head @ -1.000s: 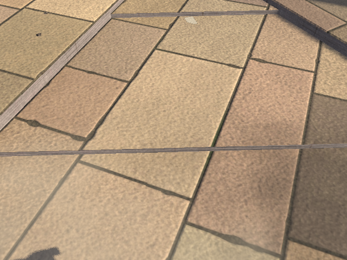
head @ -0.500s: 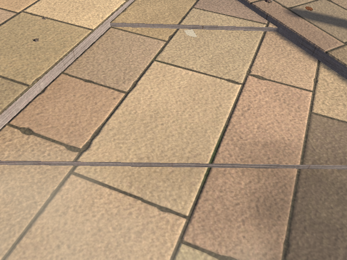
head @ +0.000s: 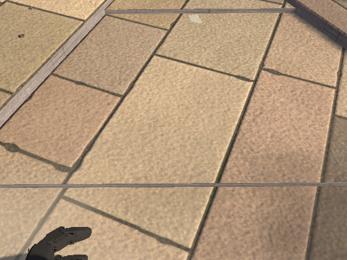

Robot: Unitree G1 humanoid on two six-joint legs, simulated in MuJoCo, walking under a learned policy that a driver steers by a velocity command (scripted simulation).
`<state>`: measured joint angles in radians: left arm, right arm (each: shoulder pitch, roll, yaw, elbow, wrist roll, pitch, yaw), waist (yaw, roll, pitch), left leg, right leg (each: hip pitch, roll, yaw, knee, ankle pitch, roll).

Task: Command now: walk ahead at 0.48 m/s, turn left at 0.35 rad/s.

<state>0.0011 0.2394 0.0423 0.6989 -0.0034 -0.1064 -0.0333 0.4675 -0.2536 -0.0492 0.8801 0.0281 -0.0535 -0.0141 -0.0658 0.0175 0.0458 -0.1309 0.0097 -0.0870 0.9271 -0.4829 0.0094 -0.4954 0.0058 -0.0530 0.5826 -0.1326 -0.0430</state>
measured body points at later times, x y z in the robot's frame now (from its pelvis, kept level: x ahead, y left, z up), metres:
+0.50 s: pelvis +0.27 +0.06 -0.01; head +0.31 +0.08 +0.44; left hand +0.23 +0.35 -0.14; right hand +0.54 -0.13 -0.08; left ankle +0.36 +0.16 -0.72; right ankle +0.11 -0.11 -0.70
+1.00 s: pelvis +0.54 +0.12 +0.02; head +0.57 +0.15 +0.47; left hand +0.61 +0.45 -0.05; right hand +0.75 -0.09 -0.09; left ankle +0.37 +0.16 -0.69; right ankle +0.70 +0.07 -0.70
